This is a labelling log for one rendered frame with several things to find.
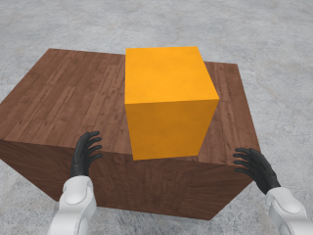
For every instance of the robot left forearm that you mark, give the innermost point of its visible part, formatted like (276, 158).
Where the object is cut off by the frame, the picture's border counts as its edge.
(76, 207)

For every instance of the carton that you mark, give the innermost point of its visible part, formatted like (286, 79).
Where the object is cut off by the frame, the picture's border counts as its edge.
(169, 101)

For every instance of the pedestal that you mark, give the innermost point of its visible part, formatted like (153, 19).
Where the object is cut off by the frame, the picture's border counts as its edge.
(69, 92)

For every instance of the robot left hand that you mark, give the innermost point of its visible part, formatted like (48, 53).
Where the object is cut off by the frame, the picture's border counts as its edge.
(81, 161)

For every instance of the robot right hand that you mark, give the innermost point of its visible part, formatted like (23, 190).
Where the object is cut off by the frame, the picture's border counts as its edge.
(259, 170)

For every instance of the robot right forearm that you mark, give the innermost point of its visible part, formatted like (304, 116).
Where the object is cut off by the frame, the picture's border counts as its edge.
(288, 214)

